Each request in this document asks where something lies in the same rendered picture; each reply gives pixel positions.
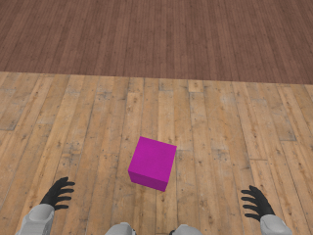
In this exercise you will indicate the left robot thigh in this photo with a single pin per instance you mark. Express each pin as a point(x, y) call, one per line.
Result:
point(121, 229)

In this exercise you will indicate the robot right forearm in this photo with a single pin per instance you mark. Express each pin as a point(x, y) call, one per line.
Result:
point(272, 225)

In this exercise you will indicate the left robot hand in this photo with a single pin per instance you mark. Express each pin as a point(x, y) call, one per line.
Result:
point(51, 197)

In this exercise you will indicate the robot left forearm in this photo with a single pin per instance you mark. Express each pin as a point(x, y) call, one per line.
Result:
point(38, 221)

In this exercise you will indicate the carton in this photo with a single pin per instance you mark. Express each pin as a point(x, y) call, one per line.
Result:
point(151, 163)

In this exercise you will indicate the right robot hand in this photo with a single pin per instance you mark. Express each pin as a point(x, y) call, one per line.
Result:
point(262, 206)

